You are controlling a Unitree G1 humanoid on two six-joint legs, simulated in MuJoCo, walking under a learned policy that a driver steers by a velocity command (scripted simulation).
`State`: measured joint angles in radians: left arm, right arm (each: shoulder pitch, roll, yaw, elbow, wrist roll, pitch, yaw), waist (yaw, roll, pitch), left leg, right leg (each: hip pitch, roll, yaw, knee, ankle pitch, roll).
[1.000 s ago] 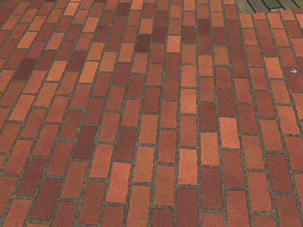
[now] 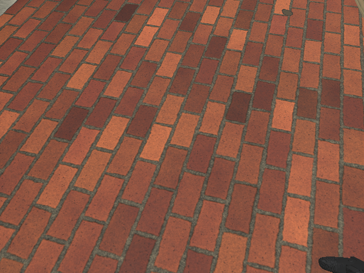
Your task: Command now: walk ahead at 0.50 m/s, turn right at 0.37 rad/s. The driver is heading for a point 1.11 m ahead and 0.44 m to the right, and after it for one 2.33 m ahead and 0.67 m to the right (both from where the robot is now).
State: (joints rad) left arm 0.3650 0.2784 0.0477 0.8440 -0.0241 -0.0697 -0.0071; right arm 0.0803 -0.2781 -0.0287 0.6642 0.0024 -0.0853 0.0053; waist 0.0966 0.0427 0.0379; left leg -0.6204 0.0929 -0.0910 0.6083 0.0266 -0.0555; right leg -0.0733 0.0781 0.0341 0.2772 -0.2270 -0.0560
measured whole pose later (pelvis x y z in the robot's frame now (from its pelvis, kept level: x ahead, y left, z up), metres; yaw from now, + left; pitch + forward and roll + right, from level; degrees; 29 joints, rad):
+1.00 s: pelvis +0.51 -0.13 +0.00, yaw -35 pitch +2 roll +1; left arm 0.36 0.29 0.06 0.71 -0.02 -0.04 0.01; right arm 0.02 -0.29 -0.04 0.69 0.00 -0.10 0.02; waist 0.08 0.04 0.04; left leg -0.62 0.04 -0.10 0.57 0.06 -0.06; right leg -0.10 0.11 0.16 0.37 -0.28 -0.09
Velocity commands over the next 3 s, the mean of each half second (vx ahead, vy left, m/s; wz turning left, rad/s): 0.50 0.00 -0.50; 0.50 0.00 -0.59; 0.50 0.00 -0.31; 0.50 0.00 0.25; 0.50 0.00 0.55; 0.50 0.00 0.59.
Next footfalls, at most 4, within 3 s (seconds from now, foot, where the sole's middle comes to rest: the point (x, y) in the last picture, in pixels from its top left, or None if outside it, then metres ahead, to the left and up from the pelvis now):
0.12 left None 0.24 0.15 -0.78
0.62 right None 0.44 -0.18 -0.78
1.12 left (252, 195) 0.79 -0.16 -0.78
1.60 right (343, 201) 0.80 -0.52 -0.78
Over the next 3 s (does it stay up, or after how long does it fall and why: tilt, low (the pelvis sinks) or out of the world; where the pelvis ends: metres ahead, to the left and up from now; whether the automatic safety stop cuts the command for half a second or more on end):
stays up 1.41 -0.70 -0.01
